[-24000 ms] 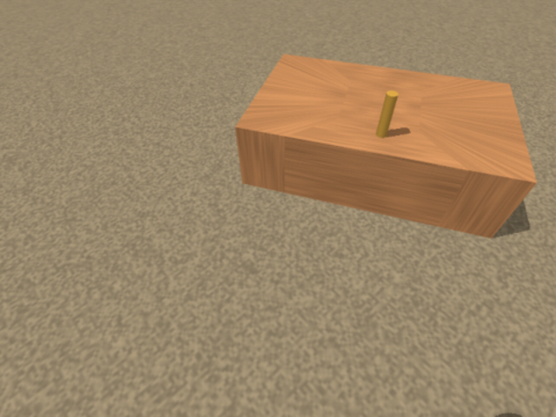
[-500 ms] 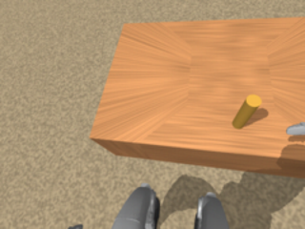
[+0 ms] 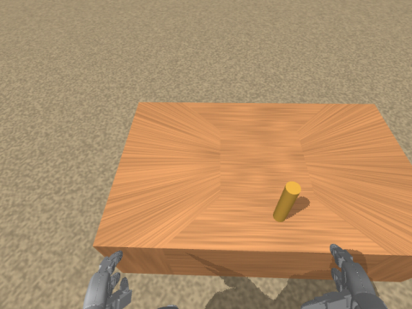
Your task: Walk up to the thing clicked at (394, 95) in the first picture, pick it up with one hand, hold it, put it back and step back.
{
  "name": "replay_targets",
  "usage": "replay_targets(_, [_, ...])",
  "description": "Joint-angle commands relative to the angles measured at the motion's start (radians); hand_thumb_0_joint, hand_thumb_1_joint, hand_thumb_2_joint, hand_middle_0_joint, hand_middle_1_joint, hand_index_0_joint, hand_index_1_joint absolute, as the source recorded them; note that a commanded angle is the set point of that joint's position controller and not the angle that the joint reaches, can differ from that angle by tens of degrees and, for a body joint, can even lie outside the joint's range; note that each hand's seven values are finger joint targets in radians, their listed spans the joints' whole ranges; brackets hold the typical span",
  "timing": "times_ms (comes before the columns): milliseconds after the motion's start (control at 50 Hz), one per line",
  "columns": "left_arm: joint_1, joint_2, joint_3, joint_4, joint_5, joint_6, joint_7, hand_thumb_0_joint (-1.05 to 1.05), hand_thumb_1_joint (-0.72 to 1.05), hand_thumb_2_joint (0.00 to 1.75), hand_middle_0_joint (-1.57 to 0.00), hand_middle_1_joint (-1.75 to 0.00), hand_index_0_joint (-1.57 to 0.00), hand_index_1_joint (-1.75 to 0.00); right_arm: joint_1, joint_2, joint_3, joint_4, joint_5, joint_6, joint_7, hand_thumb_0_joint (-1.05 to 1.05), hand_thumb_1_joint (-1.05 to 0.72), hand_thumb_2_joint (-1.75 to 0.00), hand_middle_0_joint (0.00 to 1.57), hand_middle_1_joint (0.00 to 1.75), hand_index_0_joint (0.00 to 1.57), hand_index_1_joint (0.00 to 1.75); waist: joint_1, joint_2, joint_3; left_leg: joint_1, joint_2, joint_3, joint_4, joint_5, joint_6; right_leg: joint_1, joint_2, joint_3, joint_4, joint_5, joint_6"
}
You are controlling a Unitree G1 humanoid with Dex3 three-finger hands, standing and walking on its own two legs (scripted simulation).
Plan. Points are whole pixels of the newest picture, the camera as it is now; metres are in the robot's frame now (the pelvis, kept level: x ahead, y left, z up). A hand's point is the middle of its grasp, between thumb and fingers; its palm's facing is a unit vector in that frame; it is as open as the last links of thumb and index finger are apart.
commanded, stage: home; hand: right
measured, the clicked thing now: (285, 203) +0.48 -0.21 -0.27
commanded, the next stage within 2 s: none
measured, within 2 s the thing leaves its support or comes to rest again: neither
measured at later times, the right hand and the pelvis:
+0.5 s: hand (314, 307) +0.16 -0.17 -0.06, palm faces +0.06 +0.98 -0.21, open 17.3 cm; pelvis -0.01 +0.01 -0.01, yaw -1 degrees
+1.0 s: hand out of the picture +0.15 -0.18 -0.06, palm faces +0.05 +0.98 -0.21, open 17.4 cm; pelvis -0.01 +0.01 -0.01, yaw +0 degrees
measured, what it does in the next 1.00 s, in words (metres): stands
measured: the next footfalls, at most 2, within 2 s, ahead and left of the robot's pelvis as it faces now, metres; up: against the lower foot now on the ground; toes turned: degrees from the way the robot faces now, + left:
none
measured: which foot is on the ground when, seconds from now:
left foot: down 0.00-1.00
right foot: down 0.00-1.00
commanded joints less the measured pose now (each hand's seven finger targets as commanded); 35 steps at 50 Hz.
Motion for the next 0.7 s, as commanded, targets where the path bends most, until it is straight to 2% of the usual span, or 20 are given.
replay_targets(0, [-0.039,0.133,0.062,-0.153,0.015,-0.075,0.032,0.0,0.77,0.83,-0.19,-0.27,-0.19,-0.27,0.022,-0.137,-0.059,-0.389,-0.017,-0.038,-0.062,0.0,0.5,-0.09,0.06,0.06,0.06,0.06,0.011,-0.013,-0.117,0.083,-0.042,-0.008,-0.097,0.221,0.017,0.095,0.041,-0.009,-0.123,0.259,-0.031])
replay_targets(20, [-0.04,0.125,0.059,-0.157,0.019,-0.081,0.035,0.0,0.85,0.85,-0.2,-0.29,-0.2,-0.29,0.058,-0.124,-0.052,-0.39,-0.024,-0.036,-0.069,0.0,0.49,-0.09,0.14,0.14,0.14,0.14,0.011,-0.009,-0.102,0.081,-0.038,-0.014,-0.096,0.226,0.014,0.085,0.045,-0.013,-0.111,0.256,-0.032])
replay_targets(40, [-0.035,0.125,0.059,-0.156,0.023,-0.088,0.039,0.0,0.89,0.9,-0.2,-0.3,-0.2,-0.29,0.099,-0.073,-0.012,-0.366,-0.025,-0.036,-0.067,0.0,0.52,-0.07,0.06,0.06,0.06,0.06,0.031,0.013,-0.094,0.066,-0.042,-0.013,-0.093,0.219,0.013,0.077,0.045,-0.01,-0.109,0.248,-0.035])
replay_targets(100, [-0.037,0.128,0.067,-0.168,0.033,-0.107,0.051,0.0,0.89,0.89,-0.2,-0.29,-0.2,-0.29,0.083,-0.116,-0.049,-0.47,-0.035,-0.054,-0.076,0.0,0.51,-0.08,0.06,0.06,0.06,0.06,0.013,-0.031,-0.138,0.079,-0.033,-0.023,-0.076,0.242,0.014,0.097,0.05,-0.011,-0.091,0.275,-0.029])
replay_targets(120, [-0.036,0.13,0.07,-0.164,0.036,-0.11,0.053,0.0,0.89,0.9,-0.2,-0.29,-0.2,-0.29,0.103,-0.102,-0.037,-0.451,-0.039,-0.053,-0.075,0.0,0.51,-0.08,0.06,0.06,0.06,0.06,0.021,-0.016,-0.138,0.08,-0.033,-0.023,-0.073,0.254,0.012,0.102,0.051,-0.009,-0.083,0.285,-0.031])
replay_targets(140, [-0.04,0.129,0.067,-0.168,0.039,-0.119,0.054,0.0,0.89,0.9,-0.2,-0.29,-0.2,-0.29,0.15,-0.054,-0.008,-0.394,-0.038,-0.046,-0.07,0.0,0.53,-0.07,0.05,0.06,0.05,0.06,0.033,0.014,-0.105,0.071,-0.035,-0.019,-0.077,0.245,0.008,0.086,0.052,-0.008,-0.085,0.269,-0.031])
replay_targets(180, [-0.043,0.133,0.071,-0.164,0.041,-0.13,0.059,0.0,0.89,0.9,-0.2,-0.29,-0.2,-0.29,0.122,-0.072,-0.028,-0.417,-0.032,-0.051,-0.07,0.0,0.51,-0.08,0.06,0.06,0.06,0.06,0.031,-0.005,-0.105,0.061,-0.032,-0.023,-0.08,0.225,0.009,0.082,0.052,-0.005,-0.087,0.25,-0.031])
replay_targets(240, [-0.047,0.142,0.077,-0.164,0.046,-0.145,0.061,0.0,0.89,0.9,-0.2,-0.3,-0.2,-0.29,0.132,-0.086,-0.035,-0.438,-0.032,-0.051,-0.066,0.0,0.52,-0.07,0.05,0.06,0.05,0.06,0.008,-0.021,-0.104,0.066,-0.031,-0.015,-0.082,0.187,0.012,0.08,0.053,-0.002,-0.102,0.221,-0.024])
replay_targets(260, [-0.051,0.131,0.07,-0.168,0.047,-0.149,0.058,0.0,0.89,0.9,-0.2,-0.3,-0.2,-0.3,0.185,-0.06,-0.018,-0.385,-0.032,-0.043,-0.063,0.0,0.53,-0.07,0.05,0.06,0.05,0.06,0.008,0.008,-0.092,0.072,-0.031,-0.011,-0.085,0.19,0.011,0.072,0.053,0.0,-0.1,0.226,-0.027])
replay_targets(280, [-0.052,0.139,0.075,-0.171,0.046,-0.153,0.059,0.0,0.89,0.9,-0.2,-0.3,-0.2,-0.3,0.177,-0.054,-0.013,-0.395,-0.027,-0.038,-0.061,0.0,0.54,-0.06,0.05,0.05,0.05,0.05,0.016,0.016,-0.09,0.066,-0.033,-0.01,-0.088,0.183,0.011,0.072,0.052,0.002,-0.102,0.217,-0.028])
replay_targets(300, [-0.061,0.13,0.068,-0.176,0.045,-0.156,0.056,0.0,0.89,0.9,-0.2,-0.3,-0.2,-0.3,0.199,-0.055,-0.02,-0.379,-0.024,-0.036,-0.059,0.0,0.53,-0.06,0.05,0.05,0.05,0.05,0.002,0.021,-0.096,0.079,-0.031,-0.007,-0.087,0.192,0.011,0.068,0.053,0.002,-0.103,0.23,-0.027])
replay_targets(320, [-0.054,0.137,0.074,-0.173,0.046,-0.156,0.056,0.0,0.89,0.9,-0.2,-0.3,-0.2,-0.3,0.157,-0.078,-0.027,-0.448,-0.024,-0.039,-0.061,0.0,0.53,-0.07,0.05,0.06,0.05,0.06,-0.005,-0.005,-0.121,0.086,-0.029,-0.013,-0.083,0.208,0.013,0.085,0.054,-0.002,-0.097,0.246,-0.024])
replay_targets(360, [-0.052,0.141,0.075,-0.171,0.045,-0.158,0.056,0.0,0.89,0.9,-0.2,-0.3,-0.2,-0.3,0.197,-0.059,-0.014,-0.39,-0.025,-0.022,-0.061,0.0,0.54,-0.06,0.05,0.05,0.05,0.05,0.005,0.015,-0.095,0.077,-0.032,-0.008,-0.085,0.212,0.011,0.074,0.053,-0.001,-0.095,0.249,-0.026])
replay_targets(420, [-0.053,0.135,0.071,-0.176,0.044,-0.16,0.054,0.0,0.89,0.9,-0.2,-0.3,-0.2,-0.3,0.211,-0.061,-0.03,-0.372,-0.023,-0.013,-0.062,0.0,0.53,-0.06,0.05,0.05,0.05,0.05,-0.005,0.038,-0.094,0.084,-0.029,-0.012,-0.086,0.22,0.008,0.059,0.054,-0.006,-0.084,0.252,-0.028])
replay_targets(480, [-0.059,0.131,0.068,-0.184,0.043,-0.165,0.054,0.0,0.9,0.9,-0.2,-0.3,-0.2,-0.3,0.176,-0.079,-0.043,-0.427,-0.024,-0.015,-0.065,0.0,0.55,-0.06,0.05,0.05,0.05,0.05,-0.014,0.02,-0.096,0.077,-0.03,-0.014,-0.09,0.181,0.01,0.051,0.054,-0.008,-0.091,0.216,-0.026])
replay_targets(560, [-0.049,0.143,0.079,-0.18,0.043,-0.174,0.056,0.0,0.9,0.9,-0.2,-0.3,-0.2,-0.3,0.202,-0.056,-0.027,-0.391,-0.025,-0.009,-0.062,0.0,0.56,-0.05,0.05,0.05,0.05,0.05,-0.002,0.044,-0.084,0.061,-0.035,-0.012,-0.092,0.14,0.009,0.039,0.052,-0.005,-0.096,0.173,-0.03])
replay_targets(580, [-0.052,0.139,0.077,-0.182,0.044,-0.175,0.056,0.0,0.9,0.9,-0.2,-0.3,-0.2,-0.3,0.174,-0.084,-0.047,-0.439,-0.025,-0.014,-0.065,0.0,0.55,-0.05,0.05,0.05,0.05,0.05,-0.014,0.01,-0.107,0.069,-0.03,-0.02,-0.092,0.148,0.01,0.042,0.056,-0.011,-0.092,0.18,-0.026])
replay_targets(640, [-0.046,0.143,0.075,-0.177,0.043,-0.18,0.057,0.0,0.9,0.9,-0.2,-0.3,-0.2,-0.3,0.202,-0.056,-0.025,-0.4,-0.026,-0.006,-0.062,0.0,0.57,-0.04,0.05,0.05,0.05,0.05,-0.002,0.007,-0.08,0.043,-0.038,-0.008,-0.077,0.13,0.013,0.04,0.049,0.0,-0.104,0.172,-0.024])
replay_targets(660, [-0.051,0.143,0.076,-0.177,0.045,-0.182,0.058,0.0,0.9,0.9,-0.2,-0.3,-0.2,-0.3,0.16,-0.081,-0.038,-0.457,-0.026,-0.012,-0.065,0.0,0.56,-0.04,0.05,0.05,0.05,0.05,-0.007,-0.012,-0.092,0.043,-0.037,-0.011,-0.077,0.121,0.015,0.043,0.048,-0.001,-0.103,0.163,-0.021])
replay_targets(680, [-0.041,0.144,0.079,-0.171,0.046,-0.183,0.059,0.0,0.9,0.9,-0.2,-0.3,-0.2,-0.3,0.174,-0.068,-0.029,-0.433,-0.027,-0.011,-0.064,0.0,0.56,-0.04,0.05,0.05,0.05,0.05,0.0,-0.003,-0.085,0.037,-0.039,-0.009,-0.078,0.113,0.014,0.038,0.048,0.001,-0.104,0.155,-0.023])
